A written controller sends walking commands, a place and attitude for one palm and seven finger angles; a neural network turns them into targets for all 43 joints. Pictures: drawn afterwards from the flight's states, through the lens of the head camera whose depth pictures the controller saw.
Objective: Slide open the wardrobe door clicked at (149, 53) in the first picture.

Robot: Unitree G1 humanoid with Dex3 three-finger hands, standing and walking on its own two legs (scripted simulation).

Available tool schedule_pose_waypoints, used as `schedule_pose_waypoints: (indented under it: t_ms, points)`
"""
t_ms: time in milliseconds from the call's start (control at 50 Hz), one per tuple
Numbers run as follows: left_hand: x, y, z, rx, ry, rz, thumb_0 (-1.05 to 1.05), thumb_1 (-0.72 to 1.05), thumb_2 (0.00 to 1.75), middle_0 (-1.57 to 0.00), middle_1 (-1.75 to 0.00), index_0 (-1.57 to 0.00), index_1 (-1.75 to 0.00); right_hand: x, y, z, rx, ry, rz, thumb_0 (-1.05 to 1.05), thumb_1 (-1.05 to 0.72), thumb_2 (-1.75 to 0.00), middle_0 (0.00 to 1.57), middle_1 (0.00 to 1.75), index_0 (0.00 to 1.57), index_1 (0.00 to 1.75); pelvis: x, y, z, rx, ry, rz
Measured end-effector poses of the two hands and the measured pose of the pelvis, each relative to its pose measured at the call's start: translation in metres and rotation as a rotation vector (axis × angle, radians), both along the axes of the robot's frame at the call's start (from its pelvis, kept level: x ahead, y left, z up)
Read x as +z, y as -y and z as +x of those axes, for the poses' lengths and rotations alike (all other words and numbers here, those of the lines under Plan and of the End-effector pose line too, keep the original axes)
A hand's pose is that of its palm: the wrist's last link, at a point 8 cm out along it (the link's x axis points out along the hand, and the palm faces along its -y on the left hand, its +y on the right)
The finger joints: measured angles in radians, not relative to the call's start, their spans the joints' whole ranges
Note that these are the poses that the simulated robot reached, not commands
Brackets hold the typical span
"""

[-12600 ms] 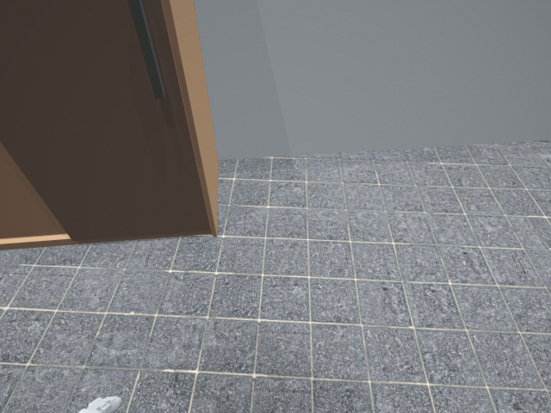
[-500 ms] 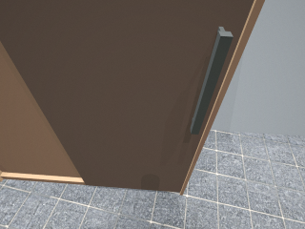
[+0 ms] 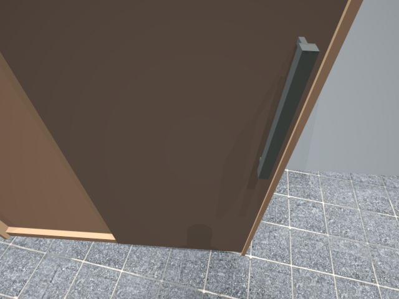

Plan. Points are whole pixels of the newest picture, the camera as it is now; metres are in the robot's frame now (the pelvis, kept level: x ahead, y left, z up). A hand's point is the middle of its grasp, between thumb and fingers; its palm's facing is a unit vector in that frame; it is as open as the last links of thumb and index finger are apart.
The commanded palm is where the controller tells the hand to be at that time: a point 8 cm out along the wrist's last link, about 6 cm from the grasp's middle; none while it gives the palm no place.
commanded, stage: look again from close up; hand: right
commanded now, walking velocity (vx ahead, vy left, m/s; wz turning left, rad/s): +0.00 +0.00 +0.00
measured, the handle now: (278, 120) +0.45 -0.14 +0.14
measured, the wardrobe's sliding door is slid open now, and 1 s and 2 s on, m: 0.00 0.00 0.00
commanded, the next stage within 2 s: raise the hand with hooked fingers in 1.42 s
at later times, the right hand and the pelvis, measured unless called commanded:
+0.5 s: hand out of the picture +0.00 -0.16 -0.17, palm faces +0.03 +0.98 -0.18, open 7.4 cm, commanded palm none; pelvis +0.01 +0.01 +0.00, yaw +0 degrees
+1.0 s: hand out of the picture +0.00 -0.15 -0.17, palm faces +0.05 +0.98 -0.18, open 7.4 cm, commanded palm none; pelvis +0.01 +0.02 +0.00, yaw +0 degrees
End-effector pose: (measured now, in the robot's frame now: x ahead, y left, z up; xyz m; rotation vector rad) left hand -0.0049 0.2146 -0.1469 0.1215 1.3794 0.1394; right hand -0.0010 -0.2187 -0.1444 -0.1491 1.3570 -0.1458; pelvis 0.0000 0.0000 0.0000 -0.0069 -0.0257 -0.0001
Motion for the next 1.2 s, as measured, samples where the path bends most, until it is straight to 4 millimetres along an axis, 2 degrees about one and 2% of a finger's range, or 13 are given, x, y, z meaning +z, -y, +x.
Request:
schedule_pose_waypoints:
  t_ms: [320, 740, 1200]
  points:
    - [0.0, -0.002, 0.003, -0.006, -0.016, -0.001, 0.0, 0.91, 0.9, -0.2, -0.3, -0.2, -0.3, 0.0, -0.01, -0.007, -0.018, -0.031, 0.016, 0.01, -0.91, -0.9, 0.2, 0.29, 0.2, 0.3, 0.001, -0.004, 0.005, -0.003, -0.002, -0.001]
    - [-0.001, -0.004, 0.005, -0.005, -0.027, -0.011, 0.0, 0.91, 0.9, -0.2, -0.3, -0.2, -0.3, 0.001, -0.016, 0.0, -0.028, -0.023, 0.008, 0.01, -0.91, -0.9, 0.2, 0.29, 0.2, 0.3, 0.002, -0.011, 0.012, -0.005, 0.0, -0.003]
    - [0.0, -0.013, 0.007, -0.009, -0.03, -0.008, 0.0, 0.91, 0.9, -0.2, -0.3, -0.2, -0.3, 0.0, -0.028, -0.004, -0.04, -0.027, 0.02, 0.01, -0.91, -0.9, 0.2, 0.29, 0.2, 0.3, 0.002, -0.019, 0.014, -0.009, 0.002, -0.002]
